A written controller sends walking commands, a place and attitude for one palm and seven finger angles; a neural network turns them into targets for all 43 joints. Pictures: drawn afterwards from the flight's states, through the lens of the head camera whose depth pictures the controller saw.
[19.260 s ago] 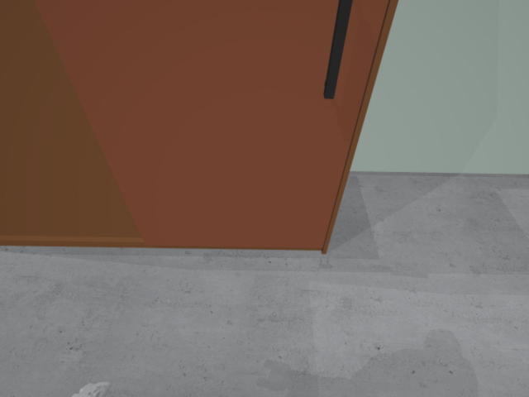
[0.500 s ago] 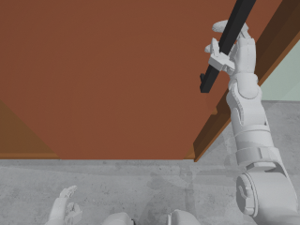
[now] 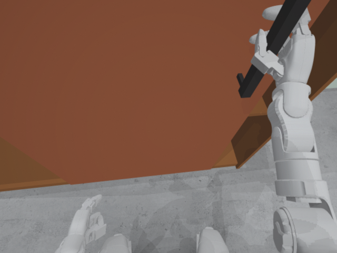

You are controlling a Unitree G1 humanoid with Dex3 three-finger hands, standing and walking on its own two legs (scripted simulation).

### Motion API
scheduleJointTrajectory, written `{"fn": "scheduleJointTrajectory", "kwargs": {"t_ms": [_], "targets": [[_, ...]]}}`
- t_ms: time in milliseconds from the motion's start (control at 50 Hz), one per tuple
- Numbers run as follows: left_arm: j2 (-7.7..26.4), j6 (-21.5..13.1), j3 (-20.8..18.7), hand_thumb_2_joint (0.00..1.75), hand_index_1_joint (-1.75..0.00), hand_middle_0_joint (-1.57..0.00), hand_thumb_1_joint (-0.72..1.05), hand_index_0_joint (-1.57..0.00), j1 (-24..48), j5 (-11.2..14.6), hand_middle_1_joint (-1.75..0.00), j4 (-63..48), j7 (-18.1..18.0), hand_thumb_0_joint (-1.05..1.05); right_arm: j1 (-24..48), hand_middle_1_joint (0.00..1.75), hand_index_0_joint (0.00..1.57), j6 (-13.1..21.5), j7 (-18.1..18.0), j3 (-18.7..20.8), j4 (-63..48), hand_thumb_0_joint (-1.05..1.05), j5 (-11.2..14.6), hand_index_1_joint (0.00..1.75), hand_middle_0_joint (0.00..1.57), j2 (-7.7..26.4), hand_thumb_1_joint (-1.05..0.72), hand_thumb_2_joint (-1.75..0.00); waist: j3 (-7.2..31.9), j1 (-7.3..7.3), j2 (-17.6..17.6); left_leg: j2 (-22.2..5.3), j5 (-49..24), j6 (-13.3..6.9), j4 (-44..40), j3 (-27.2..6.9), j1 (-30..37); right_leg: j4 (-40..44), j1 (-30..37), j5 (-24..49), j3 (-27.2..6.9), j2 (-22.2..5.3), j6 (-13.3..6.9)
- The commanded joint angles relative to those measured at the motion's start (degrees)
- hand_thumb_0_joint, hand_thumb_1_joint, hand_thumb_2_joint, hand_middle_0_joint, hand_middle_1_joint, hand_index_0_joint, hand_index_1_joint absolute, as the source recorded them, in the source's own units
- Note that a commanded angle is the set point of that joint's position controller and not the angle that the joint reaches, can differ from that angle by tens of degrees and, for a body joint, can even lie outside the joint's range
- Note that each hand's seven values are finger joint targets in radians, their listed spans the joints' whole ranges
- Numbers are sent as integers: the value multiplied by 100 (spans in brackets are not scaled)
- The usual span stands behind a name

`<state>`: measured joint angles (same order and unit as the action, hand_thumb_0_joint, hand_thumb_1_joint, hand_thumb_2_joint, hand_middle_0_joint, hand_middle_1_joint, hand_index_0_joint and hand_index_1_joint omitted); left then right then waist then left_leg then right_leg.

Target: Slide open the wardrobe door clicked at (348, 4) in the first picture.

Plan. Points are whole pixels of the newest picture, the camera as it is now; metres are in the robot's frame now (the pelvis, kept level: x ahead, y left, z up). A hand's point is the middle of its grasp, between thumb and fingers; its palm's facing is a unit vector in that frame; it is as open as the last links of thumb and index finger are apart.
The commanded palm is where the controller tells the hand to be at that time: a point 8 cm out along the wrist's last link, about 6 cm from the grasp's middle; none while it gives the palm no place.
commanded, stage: step sideways, sliding the door along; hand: right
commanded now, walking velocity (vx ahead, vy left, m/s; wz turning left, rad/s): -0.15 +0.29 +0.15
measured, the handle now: (267, 37) +0.47 -0.18 +0.22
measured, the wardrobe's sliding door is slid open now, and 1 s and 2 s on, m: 0.17 0.47 0.47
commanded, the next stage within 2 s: stop walking and hold the door there in 1.12 s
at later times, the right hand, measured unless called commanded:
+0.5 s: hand (139, 62) +0.41 +0.06 +0.21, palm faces -0.02 +1.00 -0.10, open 6.3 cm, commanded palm +0.39 +0.02 +0.21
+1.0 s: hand (82, 61) +0.40 +0.15 +0.22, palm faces +0.25 +0.97 -0.05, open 6.5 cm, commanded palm +0.36 +0.17 +0.22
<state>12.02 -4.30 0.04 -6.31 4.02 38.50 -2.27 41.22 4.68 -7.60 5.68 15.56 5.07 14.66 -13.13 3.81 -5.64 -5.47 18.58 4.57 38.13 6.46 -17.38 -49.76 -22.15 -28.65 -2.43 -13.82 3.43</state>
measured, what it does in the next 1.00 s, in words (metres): steps to the left: right foot, then left foot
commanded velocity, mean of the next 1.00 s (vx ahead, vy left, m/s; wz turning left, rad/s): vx -0.06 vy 0.29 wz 0.08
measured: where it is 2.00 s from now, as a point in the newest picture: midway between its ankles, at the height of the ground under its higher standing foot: outside the picture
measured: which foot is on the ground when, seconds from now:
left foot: down 0.00-0.08, up 0.10-0.32, down 0.34-0.54, up 0.56-0.84, down 0.86-1.00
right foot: up 0.00-0.04, down 0.06-0.34, up 0.36-0.52, down 0.54-0.86, up 0.88-1.00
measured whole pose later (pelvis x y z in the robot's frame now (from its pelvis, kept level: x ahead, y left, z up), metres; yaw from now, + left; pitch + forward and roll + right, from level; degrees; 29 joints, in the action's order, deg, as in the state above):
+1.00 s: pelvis -0.05 +0.30 +0.01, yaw +4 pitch -1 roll +1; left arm 15.7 -3.9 -1.5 -7.5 3.3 40.8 -3.7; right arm 37.5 -0.7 -11.9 11.6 14.2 5.7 14.2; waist -11.1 1.3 -3.2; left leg -4.4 18.7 1.3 35.8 5.3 -15.4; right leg -55.9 -26.5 -31.0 3.4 -4.9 1.4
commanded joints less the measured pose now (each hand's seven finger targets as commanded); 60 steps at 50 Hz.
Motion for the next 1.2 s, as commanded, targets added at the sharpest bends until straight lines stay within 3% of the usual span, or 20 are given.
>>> {"fn": "scheduleJointTrajectory", "kwargs": {"t_ms": [0,20,40,60,80,240,280,320,360,480,520,540,680,780,880,980,1000,1020,1040,1180], "targets": [[352,-396,-218,90,-30,-20,90,-20,402,1,-30,-745,-214,0,2676,140,45,763,404,-1473,-3161,0,-180,140,45,-505,-90,-90,3375,-676,2442,-877,-7127,-1150,200,-757,2616,873,-127,170,637,829,-211],[472,-378,-287,90,-30,-20,90,-20,387,-10,-30,-718,-222,0,2735,140,45,791,417,-1638,-3328,0,-114,140,45,-645,-90,-90,3431,-858,1739,-520,-5862,-770,935,-323,1416,2133,1460,2501,584,399,-331],[811,-320,-535,90,-30,-20,90,-20,286,-102,-30,-857,-149,0,2718,140,45,814,515,-1735,-3472,0,-17,140,45,-860,-90,-90,3753,-847,155,302,-1920,-263,1984,-91,-841,2242,3656,7077,-973,-989,-1018],[905,-267,-644,90,-30,-20,90,-20,266,-133,-30,-973,128,0,2856,140,45,877,609,-1623,-3293,0,-85,140,45,-896,-90,-90,4225,-680,-125,316,1546,-410,2761,-658,-1352,1849,4303,8763,-1329,-1832,-1481],[862,-254,-635,90,-30,-20,90,-20,345,-128,-30,-1064,310,0,3272,140,45,937,670,-1616,-3559,0,-145,140,45,-903,-90,-90,3838,-803,-525,283,1828,-411,2774,-840,-1660,1825,4042,8113,-1111,-1651,-1538],[665,-331,-472,90,-30,-20,90,-20,409,-126,-30,-1233,174,0,1924,140,45,802,554,-1125,-2885,0,-156,140,45,-437,-90,-90,3075,-618,-1151,534,-106,-331,237,-179,244,1668,2394,5083,536,-974,-668],[484,-364,-350,90,-30,-20,90,-20,537,-15,-30,-1288,146,0,1628,140,45,825,545,-1027,-3042,0,-220,140,45,-255,-90,-90,3048,-462,-394,348,-1552,-345,-942,-189,952,741,1898,3679,822,-377,-508],[190,-411,-193,90,-30,-20,90,-20,819,-58,-30,-1335,-1,0,1090,140,45,712,431,-783,-3041,0,-320,140,45,230,-90,-90,2741,-343,1765,-1055,-6085,-992,-1292,-1667,1239,-969,15,-1021,879,1041,-27],[209,-494,-231,90,-30,-20,90,-20,792,-151,-30,-1244,-44,0,1138,140,45,763,409,-742,-4013,0,-268,140,45,231,-90,-90,3122,-247,2751,-1411,-6967,-1618,-885,-2311,1801,-1911,-434,-1444,110,1128,-32],[184,-66,-179,90,-30,-20,90,-20,550,-292,-30,-1035,-130,0,1159,140,45,1176,319,-359,-3723,0,-331,140,45,350,-90,-90,3776,-547,1689,-675,-5853,-1134,31,-1151,1566,2067,1521,1827,762,721,-30],[603,-63,-439,90,-30,-20,90,-20,555,-286,-30,-1202,-66,0,1325,140,45,1203,467,-678,-3647,0,-220,140,45,72,-90,-90,3825,-537,-689,380,2,-324,1589,-693,-1214,2660,3822,7232,-1386,-1817,-1264],[463,-116,-376,90,-30,-20,90,-20,543,-386,-30,-1185,130,0,1577,140,45,1187,501,-593,-3391,0,-317,140,45,-35,-90,-90,3969,-428,-315,505,1488,-445,2612,-1215,-1352,2410,3891,7644,-1410,-2141,-1499],[711,-244,-457,90,-30,-20,90,-20,356,-307,-30,-1070,128,0,1707,140,45,742,525,-435,-2645,0,-266,140,45,80,-90,-90,3084,-522,-800,340,476,-252,1344,-532,-609,2502,2605,5388,509,-1285,-921],[777,-264,-403,90,-30,-20,90,-20,253,-157,-30,-1040,73,0,1711,140,45,707,466,-102,-2196,0,-143,140,45,498,-90,-90,3034,-534,-1193,635,17,-232,-416,-59,645,1920,1876,4043,756,-848,-650],[439,-362,-224,90,-30,-20,90,-20,664,-59,-30,-1045,-125,0,2254,140,45,522,247,-798,-2780,0,-91,140,45,227,-90,-90,3211,-231,2801,-1238,-4866,-1397,-1297,-1942,2039,-1936,-905,-1067,516,1120,-195],[555,-171,-233,90,-30,-20,90,-20,295,-106,-30,-664,-120,0,2778,140,45,586,163,-1231,-2650,0,-72,140,45,-482,-90,-90,3319,-643,1633,-564,-4382,-1199,-77,-560,1745,1595,796,1317,1016,1004,-229],[710,-129,-367,90,-30,-20,90,-20,174,-111,-30,-702,-115,0,2858,140,45,644,213,-1350,-2640,0,-50,140,45,-562,-90,-90,3515,-759,968,-362,-3130,-900,596,-407,505,2379,2437,2732,634,519,-412],[1075,-105,-522,90,-30,-20,90,-20,182,-104,-30,-876,-64,0,2724,140,45,623,295,-1509,-2632,0,71,140,45,-729,-90,-90,3624,-707,-765,276,6,-473,1803,-399,-1438,2380,3861,5185,-1464,-1258,-1124],[984,-106,-518,90,-30,-20,90,-20,225,-59,-30,-869,117,0,2909,140,45,567,360,-1562,-2361,0,47,140,45,-894,-90,-90,3959,-574,-660,356,1361,-515,2859,-993,-1637,2420,3980,5475,-2262,-2061,-1551],[970,-36,-566,90,-30,-20,90,-20,165,-98,-30,-834,259,0,3033,140,45,362,503,-1155,-2390,0,-112,140,45,-248,-90,-90,3172,-622,-979,215,248,-296,2757,-404,-1866,2345,3216,5236,194,-960,-1001]]}}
